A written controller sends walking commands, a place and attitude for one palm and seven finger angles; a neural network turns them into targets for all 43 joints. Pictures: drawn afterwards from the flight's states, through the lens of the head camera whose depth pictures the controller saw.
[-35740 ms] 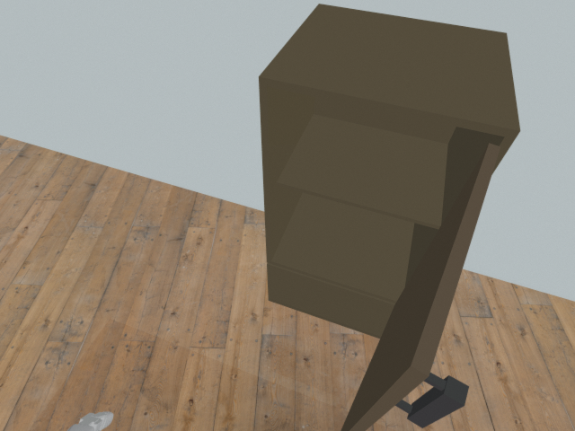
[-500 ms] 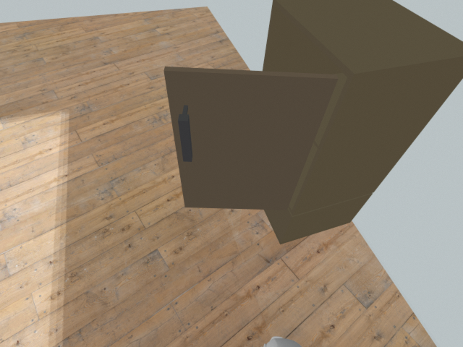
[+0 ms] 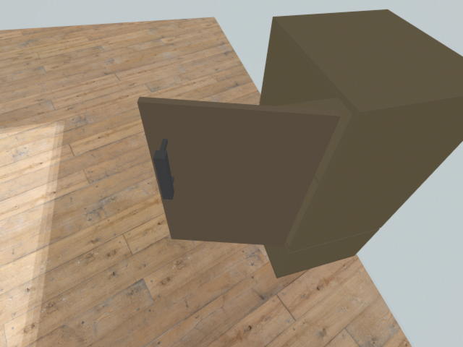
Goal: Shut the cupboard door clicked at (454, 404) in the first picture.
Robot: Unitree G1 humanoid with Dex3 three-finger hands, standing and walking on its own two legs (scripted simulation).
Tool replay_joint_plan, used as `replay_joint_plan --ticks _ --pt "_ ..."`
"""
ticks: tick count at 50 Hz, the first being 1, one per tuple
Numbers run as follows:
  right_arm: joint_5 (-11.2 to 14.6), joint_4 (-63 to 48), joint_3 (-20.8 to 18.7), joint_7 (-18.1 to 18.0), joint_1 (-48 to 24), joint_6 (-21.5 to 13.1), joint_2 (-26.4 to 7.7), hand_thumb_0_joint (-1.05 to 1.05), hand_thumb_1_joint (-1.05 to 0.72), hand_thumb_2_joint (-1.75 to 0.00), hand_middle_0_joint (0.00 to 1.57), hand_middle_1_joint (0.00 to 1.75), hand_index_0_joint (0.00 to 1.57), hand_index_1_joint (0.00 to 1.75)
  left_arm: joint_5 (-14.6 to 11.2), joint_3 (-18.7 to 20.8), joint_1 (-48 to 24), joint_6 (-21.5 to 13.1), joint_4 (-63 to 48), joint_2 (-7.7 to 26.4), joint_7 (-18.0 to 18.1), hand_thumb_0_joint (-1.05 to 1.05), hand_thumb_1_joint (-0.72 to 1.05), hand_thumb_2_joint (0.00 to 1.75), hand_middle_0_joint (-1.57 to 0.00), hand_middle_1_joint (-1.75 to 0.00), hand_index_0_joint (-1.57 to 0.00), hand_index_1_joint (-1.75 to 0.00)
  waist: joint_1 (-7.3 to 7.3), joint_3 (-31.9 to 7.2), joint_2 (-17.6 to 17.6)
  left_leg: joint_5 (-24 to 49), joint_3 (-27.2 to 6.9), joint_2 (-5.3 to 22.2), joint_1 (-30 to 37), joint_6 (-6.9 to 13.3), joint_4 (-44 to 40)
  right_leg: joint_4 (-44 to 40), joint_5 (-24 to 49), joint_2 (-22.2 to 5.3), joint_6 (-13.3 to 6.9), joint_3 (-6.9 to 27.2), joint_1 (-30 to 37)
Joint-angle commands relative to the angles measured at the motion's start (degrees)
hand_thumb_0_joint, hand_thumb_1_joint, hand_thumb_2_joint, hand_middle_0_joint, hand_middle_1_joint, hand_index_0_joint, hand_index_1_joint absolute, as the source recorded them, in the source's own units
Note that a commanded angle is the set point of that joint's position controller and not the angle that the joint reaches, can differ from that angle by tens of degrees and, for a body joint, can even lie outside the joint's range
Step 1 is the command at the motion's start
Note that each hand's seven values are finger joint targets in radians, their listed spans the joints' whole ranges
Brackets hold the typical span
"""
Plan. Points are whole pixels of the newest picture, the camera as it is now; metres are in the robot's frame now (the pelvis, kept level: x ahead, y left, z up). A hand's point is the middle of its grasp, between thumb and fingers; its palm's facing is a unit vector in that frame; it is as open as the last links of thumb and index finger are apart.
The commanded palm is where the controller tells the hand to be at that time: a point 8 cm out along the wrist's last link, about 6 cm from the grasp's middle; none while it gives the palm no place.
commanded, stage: come to a stop and stand still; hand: left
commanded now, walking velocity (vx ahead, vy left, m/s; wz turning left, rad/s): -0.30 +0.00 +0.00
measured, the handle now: (166, 169) +0.49 +0.18 -0.04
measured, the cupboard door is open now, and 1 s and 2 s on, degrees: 71 71 71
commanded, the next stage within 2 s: look again from close up in 0.90 s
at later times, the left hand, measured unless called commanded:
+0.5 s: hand out of the picture +0.08 +0.19 -0.17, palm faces +0.08 -0.97 -0.25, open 7.4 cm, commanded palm none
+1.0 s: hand out of the picture +0.06 +0.20 -0.15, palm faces -0.03 -0.96 -0.27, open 7.4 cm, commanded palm none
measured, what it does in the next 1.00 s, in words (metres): steps on the spot: right foot, then left foot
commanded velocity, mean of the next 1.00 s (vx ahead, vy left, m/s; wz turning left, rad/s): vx -0.08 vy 0.03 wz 0.00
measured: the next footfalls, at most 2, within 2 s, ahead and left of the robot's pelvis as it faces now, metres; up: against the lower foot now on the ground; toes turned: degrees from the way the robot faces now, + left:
right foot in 0.10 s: +0.06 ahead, -0.11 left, +0.00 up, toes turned -1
left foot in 0.50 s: +0.07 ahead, +0.12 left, +0.00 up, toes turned +2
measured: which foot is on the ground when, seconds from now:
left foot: down 0.00-0.22, up 0.24-0.48, down 0.50-1.00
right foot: up 0.00-0.08, down 0.10-1.00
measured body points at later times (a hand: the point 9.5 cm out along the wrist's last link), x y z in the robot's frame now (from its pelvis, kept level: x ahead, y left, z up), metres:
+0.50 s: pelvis +0.04 -0.01 +0.00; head +0.08 +0.00 +0.45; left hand +0.08 +0.24 -0.15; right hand +0.12 -0.27 -0.14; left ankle +0.03 +0.12 -0.73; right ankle +0.02 -0.13 -0.73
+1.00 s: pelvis +0.01 +0.01 +0.01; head +0.02 -0.02 +0.46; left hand +0.06 +0.25 -0.13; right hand +0.02 -0.23 -0.16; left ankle +0.03 +0.12 -0.73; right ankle +0.02 -0.11 -0.73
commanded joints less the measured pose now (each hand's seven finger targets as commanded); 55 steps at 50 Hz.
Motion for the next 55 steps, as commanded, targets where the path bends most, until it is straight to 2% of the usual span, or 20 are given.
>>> replay_joint_plan --ticks 1,3,5,6,8,11,14,20,23,24,25,26,27,28,31,32,33,35,39,55 --pt "0.75 -0.51 -0.52 -1.58 2.07 0.85 -8.57 0.00 -0.90 -0.90 0.20 0.30 0.20 0.30 -0.53 -0.48 0.40 -1.40 -4.04 1.23 0.37 0.00 0.90 0.90 -0.20 -0.30 -0.20 -0.30 0.80 -3.99 10.76 40.97 -10.60 13.42 9.34 8.16 -12.29 -8.28 3.16 -3.33 2.29 3.13 -1.04" --pt "1.79 -0.05 -0.80 -1.55 0.44 1.64 -8.60 0.00 -0.90 -0.90 0.20 0.30 0.20 0.30 -0.18 -0.34 4.47 -1.38 -2.16 2.94 0.73 0.00 0.90 0.90 -0.20 -0.30 -0.20 -0.30 1.95 -5.46 5.49 33.09 -7.02 8.10 8.55 3.56 -7.67 -22.62 22.18 -1.99 2.08 3.78 6.75" --pt "2.50 -0.05 -1.13 -0.83 0.90 2.40 -7.31 0.00 -0.90 -0.90 0.20 0.30 0.20 0.30 0.16 -0.15 3.05 -1.60 -2.34 6.70 1.12 0.00 0.90 0.90 -0.20 -0.30 -0.20 -0.30 0.23 -4.47 0.91 12.41 -4.27 2.96 6.13 -0.86 -8.25 -23.29 38.42 -8.91 -1.01 11.22 6.48" --pt "2.44 0.38 -1.40 -0.58 1.19 3.06 -6.95 0.00 -0.90 -0.90 0.20 0.30 0.20 0.30 0.18 0.10 1.25 -1.36 -2.93 7.88 1.09 0.00 0.90 0.90 -0.20 -0.30 -0.20 -0.30 -0.40 -3.07 1.74 8.87 -3.98 1.90 6.82 -1.32 -7.96 -22.73 39.99 -10.51 -2.07 11.88 4.43" --pt "2.18 1.08 -1.89 -0.68 1.95 4.37 -6.53 0.00 -0.90 -0.90 0.20 0.30 0.20 0.30 0.21 0.62 0.36 -1.20 -2.94 8.69 1.48 0.00 0.90 0.90 -0.20 -0.30 -0.20 -0.30 -0.68 -2.18 -6.83 7.79 -2.54 0.97 6.58 -2.00 -3.70 -22.91 50.19 -12.43 -3.79 13.41 5.29" --pt "1.97 0.32 -2.40 -0.73 0.68 5.16 -6.90 0.00 -0.90 -0.90 0.20 0.30 0.20 0.30 0.26 1.19 1.84 -0.91 -3.16 9.19 2.23 0.00 0.90 0.90 -0.20 -0.30 -0.20 -0.30 0.91 -3.30 -7.93 -5.38 -2.66 -1.16 0.25 -2.93 4.63 -21.60 70.95 -16.17 -7.06 15.42 12.32" --pt "2.21 -1.35 -2.81 -0.90 -2.56 5.71 -7.07 0.00 -0.90 -0.90 0.20 0.30 0.20 0.30 0.93 2.21 1.78 -0.26 -4.03 10.43 2.88 0.00 0.90 0.90 -0.20 -0.30 -0.20 -0.30 2.62 -3.64 -7.63 -16.19 -5.86 -2.93 -6.98 -3.11 14.69 -20.96 77.83 -19.70 -11.66 17.58 17.65" --pt "2.27 -2.42 -2.68 -0.18 -1.56 5.73 -6.67 0.00 -0.90 -0.90 0.20 0.30 0.20 0.30 0.91 2.93 -2.35 0.33 -7.03 10.88 2.87 0.00 0.90 0.90 -0.20 -0.30 -0.20 -0.30 1.18 -5.94 -7.35 -7.86 -5.70 -2.93 -2.64 -3.22 5.67 -20.39 62.78 -16.55 -9.09 12.83 16.28" --pt "1.92 -1.03 -2.56 0.21 2.30 4.70 -7.73 0.00 -0.90 -0.90 0.20 0.30 0.20 0.30 0.27 2.18 -3.75 0.45 -7.55 9.08 2.68 0.00 0.90 0.90 -0.20 -0.30 -0.20 -0.30 -0.88 -6.46 -3.96 14.43 -6.30 -0.02 10.78 -2.27 -11.67 -16.20 40.39 -10.72 -2.94 8.91 7.58" --pt "1.22 -1.66 -2.78 0.14 1.88 4.11 -11.45 0.00 -0.90 -0.90 0.20 0.30 0.20 0.30 -0.02 1.61 -1.59 0.86 -8.10 6.62 2.61 0.00 0.90 0.90 -0.20 -0.30 -0.20 -0.30 0.33 -7.30 7.81 29.13 -15.37 8.65 13.62 1.57 -12.02 -13.17 22.98 -5.21 0.30 5.59 2.19" --pt "2.36 -5.73 -3.83 0.64 0.79 2.87 -13.82 0.00 -0.90 -0.90 0.20 0.30 0.20 0.30 -0.57 0.29 2.42 -1.68 -7.56 6.25 4.26 0.00 0.90 0.90 -0.20 -0.30 -0.20 -0.30 -0.58 -14.75 17.84 53.63 -10.59 10.13 20.17 1.96 -2.18 -9.68 12.24 -4.19 1.80 3.91 0.20" --pt "1.40 -7.43 -3.07 0.71 3.52 2.74 -11.82 0.00 -0.90 -0.90 0.20 0.30 0.20 0.30 -0.02 0.36 0.72 -1.55 -11.09 7.41 4.15 0.00 0.90 0.90 -0.20 -0.30 -0.20 -0.30 -1.06 -15.64 21.06 51.65 -12.49 10.45 16.40 3.06 -3.21 -4.53 5.36 -1.61 0.57 2.87 -0.89" --pt "1.36 -8.21 -2.57 0.12 2.19 2.97 -11.82 0.00 -0.90 -0.90 0.20 0.30 0.20 0.30 0.08 -0.12 -0.55 -0.20 -10.93 7.66 3.97 0.00 0.90 0.90 -0.20 -0.30 -0.20 -0.30 -0.36 -9.63 27.16 48.52 -15.67 10.79 11.16 4.31 -7.18 1.36 -4.46 -0.14 1.03 1.86 -4.47" --pt "0.99 -9.38 -1.59 -0.10 0.00 3.16 -10.14 0.00 -0.90 -0.90 0.20 0.30 0.20 0.30 0.17 -0.62 -0.69 0.25 -11.06 6.96 3.73 0.00 0.90 0.90 -0.20 -0.30 -0.20 -0.30 0.71 -4.70 26.54 43.08 -14.72 11.00 5.13 6.04 -8.44 1.47 -4.40 -1.28 0.50 3.20 -4.30" --pt "1.53 -11.65 -1.57 -0.10 -1.91 3.30 -10.12 0.00 -0.90 -0.90 0.20 0.30 0.20 0.30 0.22 -0.82 2.09 -0.59 -9.84 6.77 2.57 0.00 0.90 0.90 -0.20 -0.30 -0.20 -0.30 2.49 -3.12 5.10 21.93 -11.69 6.73 0.52 4.75 -5.08 -13.56 12.25 -2.33 0.05 5.41 1.09" --pt "1.96 -11.96 -1.45 0.11 -0.86 3.15 -9.21 0.00 -0.90 -0.90 0.20 0.30 0.20 0.30 0.46 -1.11 1.55 -1.07 -10.28 7.85 2.41 0.00 0.90 0.90 -0.20 -0.30 -0.20 -0.30 1.12 -3.23 -1.50 11.46 -9.25 3.54 0.91 2.31 -3.90 -18.29 16.17 -5.72 -1.38 10.94 0.01" --pt "1.89 -11.33 -1.16 0.28 1.17 2.96 -8.01 0.00 -0.90 -0.90 0.20 0.30 0.20 0.30 0.47 -1.27 -0.21 -1.32 -10.70 9.25 2.08 0.00 0.90 0.90 -0.20 -0.30 -0.20 -0.30 -0.44 -3.06 -1.38 4.15 -7.40 0.64 2.76 0.94 -4.54 -20.30 18.84 -9.54 -3.40 14.36 -2.17" --pt "1.66 -9.55 -1.22 0.54 3.53 3.10 -7.92 0.00 -0.90 -0.90 0.20 0.30 0.20 0.30 0.35 -1.51 -3.21 -1.01 -11.61 10.22 1.94 0.00 0.90 0.90 -0.20 -0.30 -0.20 -0.30 -2.05 -1.16 -5.53 0.45 -6.80 -0.52 5.65 0.56 -5.23 -21.01 9.82 -8.18 -3.10 13.66 -7.45" --pt "1.24 -8.18 -1.19 0.71 3.61 2.15 -8.63 0.00 -0.90 -0.90 0.20 0.30 0.20 0.30 0.42 -1.57 -1.30 -0.22 -11.67 8.36 1.87 0.00 0.90 0.90 -0.20 -0.30 -0.20 -0.30 -0.20 2.07 -0.92 -4.64 -11.29 2.82 0.22 2.07 -14.01 -19.75 3.93 -3.78 -0.68 9.70 -4.93" --pt "1.68 1.10 0.58 0.16 6.72 0.99 -7.03 0.00 -0.90 -0.90 0.20 0.30 0.20 0.30 -0.24 -2.69 1.48 -1.53 -4.96 6.56 1.59 0.00 0.90 0.90 -0.20 -0.30 -0.20 -0.30 0.16 -1.10 1.63 4.97 -7.71 2.59 5.50 0.72 -14.16 -24.53 13.93 -5.51 -0.64 10.32 0.84"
